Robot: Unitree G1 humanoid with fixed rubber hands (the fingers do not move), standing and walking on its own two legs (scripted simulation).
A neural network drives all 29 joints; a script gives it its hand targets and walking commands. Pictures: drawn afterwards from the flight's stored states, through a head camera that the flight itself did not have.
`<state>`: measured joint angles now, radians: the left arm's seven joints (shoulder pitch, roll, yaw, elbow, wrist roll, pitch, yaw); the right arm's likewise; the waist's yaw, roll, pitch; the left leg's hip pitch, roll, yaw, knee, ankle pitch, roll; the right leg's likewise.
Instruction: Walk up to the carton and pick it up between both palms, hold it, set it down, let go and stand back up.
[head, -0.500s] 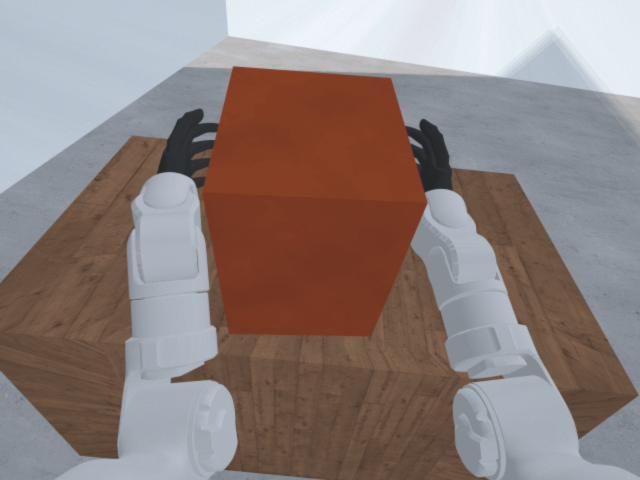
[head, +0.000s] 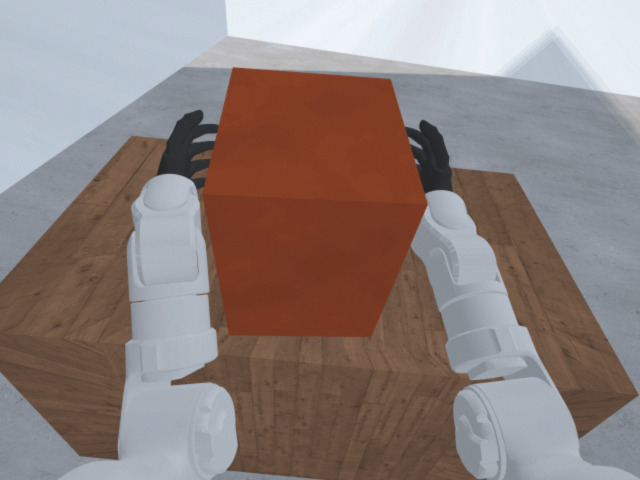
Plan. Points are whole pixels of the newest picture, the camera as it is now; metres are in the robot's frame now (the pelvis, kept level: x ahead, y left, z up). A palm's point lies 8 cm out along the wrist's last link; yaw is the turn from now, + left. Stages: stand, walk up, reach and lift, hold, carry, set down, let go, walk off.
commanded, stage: hold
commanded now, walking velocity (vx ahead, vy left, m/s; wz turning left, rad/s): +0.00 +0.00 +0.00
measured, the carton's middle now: (306, 211) +0.40 +0.01 +0.15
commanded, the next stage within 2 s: none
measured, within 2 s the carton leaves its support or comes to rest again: neither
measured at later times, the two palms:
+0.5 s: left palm (177, 173) +0.36 +0.15 +0.23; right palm (435, 179) +0.36 -0.14 +0.23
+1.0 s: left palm (179, 174) +0.36 +0.15 +0.23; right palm (436, 180) +0.37 -0.14 +0.23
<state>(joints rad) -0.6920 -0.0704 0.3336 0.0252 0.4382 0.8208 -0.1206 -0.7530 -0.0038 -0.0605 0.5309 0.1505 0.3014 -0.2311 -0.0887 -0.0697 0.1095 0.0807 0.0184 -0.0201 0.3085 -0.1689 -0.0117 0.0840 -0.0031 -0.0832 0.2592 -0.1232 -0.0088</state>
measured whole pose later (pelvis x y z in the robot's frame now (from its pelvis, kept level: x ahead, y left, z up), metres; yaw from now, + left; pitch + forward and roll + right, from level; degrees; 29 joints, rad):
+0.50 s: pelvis +0.00 +0.00 +0.00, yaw +0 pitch -12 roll -1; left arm -0.70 -0.07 0.35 0.07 0.43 0.81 -0.12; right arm -0.78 -0.02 -0.06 0.56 0.17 0.33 -0.24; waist -0.09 -0.06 0.06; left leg 0.08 0.02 -0.01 0.31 -0.17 -0.01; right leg 0.08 0.00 -0.07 0.26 -0.13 -0.01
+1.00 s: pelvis +0.01 +0.00 +0.00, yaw +0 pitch -12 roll -1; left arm -0.68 -0.07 0.34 0.04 0.43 0.81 -0.12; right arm -0.77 -0.02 -0.05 0.53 0.19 0.33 -0.24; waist -0.10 -0.06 0.07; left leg 0.08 0.02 -0.01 0.31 -0.18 -0.01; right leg 0.08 0.00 -0.08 0.26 -0.13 0.00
